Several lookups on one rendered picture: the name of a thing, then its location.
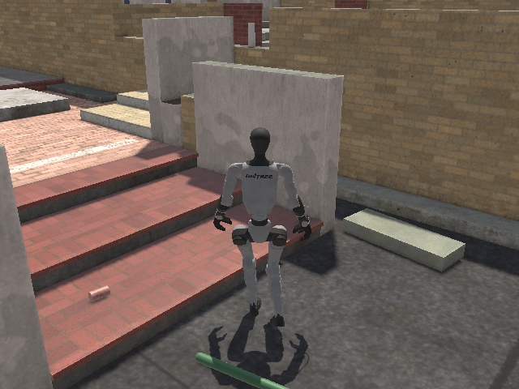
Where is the left robot thigh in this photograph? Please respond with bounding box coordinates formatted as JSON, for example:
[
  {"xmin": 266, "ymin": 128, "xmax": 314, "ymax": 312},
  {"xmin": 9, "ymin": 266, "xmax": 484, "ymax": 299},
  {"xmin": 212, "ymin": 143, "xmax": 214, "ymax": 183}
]
[{"xmin": 232, "ymin": 224, "xmax": 256, "ymax": 271}]

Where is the robot left hand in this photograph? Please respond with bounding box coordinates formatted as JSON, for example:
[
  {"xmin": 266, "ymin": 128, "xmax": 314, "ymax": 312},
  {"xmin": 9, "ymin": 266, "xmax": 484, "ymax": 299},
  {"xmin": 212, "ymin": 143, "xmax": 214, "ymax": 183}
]
[{"xmin": 213, "ymin": 216, "xmax": 232, "ymax": 231}]

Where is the robot left upper arm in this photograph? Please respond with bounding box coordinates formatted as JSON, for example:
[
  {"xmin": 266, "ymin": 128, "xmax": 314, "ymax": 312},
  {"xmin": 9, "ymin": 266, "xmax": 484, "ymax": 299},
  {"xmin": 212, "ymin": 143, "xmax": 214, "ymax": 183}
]
[{"xmin": 221, "ymin": 163, "xmax": 243, "ymax": 207}]

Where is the left robot forearm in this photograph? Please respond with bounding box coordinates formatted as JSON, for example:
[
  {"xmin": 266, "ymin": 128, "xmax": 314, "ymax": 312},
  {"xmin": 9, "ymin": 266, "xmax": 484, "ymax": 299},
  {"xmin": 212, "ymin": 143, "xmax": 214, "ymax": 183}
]
[{"xmin": 215, "ymin": 194, "xmax": 229, "ymax": 220}]

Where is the robot right hand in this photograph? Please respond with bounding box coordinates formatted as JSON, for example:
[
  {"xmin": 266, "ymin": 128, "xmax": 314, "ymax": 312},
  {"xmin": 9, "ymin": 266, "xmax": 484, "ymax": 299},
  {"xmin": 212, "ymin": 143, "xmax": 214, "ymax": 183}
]
[{"xmin": 293, "ymin": 224, "xmax": 311, "ymax": 241}]

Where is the robot right upper arm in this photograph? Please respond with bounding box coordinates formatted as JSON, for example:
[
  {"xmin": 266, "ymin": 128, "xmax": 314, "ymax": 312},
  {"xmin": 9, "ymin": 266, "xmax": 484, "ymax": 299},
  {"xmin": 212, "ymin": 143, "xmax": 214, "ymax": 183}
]
[{"xmin": 277, "ymin": 163, "xmax": 300, "ymax": 208}]

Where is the robot right shin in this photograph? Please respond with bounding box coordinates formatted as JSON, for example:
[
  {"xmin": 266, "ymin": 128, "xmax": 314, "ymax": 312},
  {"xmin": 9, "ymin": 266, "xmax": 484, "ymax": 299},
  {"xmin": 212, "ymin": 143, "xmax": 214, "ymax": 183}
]
[{"xmin": 268, "ymin": 264, "xmax": 282, "ymax": 317}]

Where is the right robot forearm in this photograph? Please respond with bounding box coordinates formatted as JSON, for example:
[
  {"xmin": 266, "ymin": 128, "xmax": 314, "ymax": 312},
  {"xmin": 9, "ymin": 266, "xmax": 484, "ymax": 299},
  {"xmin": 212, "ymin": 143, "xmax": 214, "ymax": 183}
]
[{"xmin": 293, "ymin": 196, "xmax": 310, "ymax": 227}]

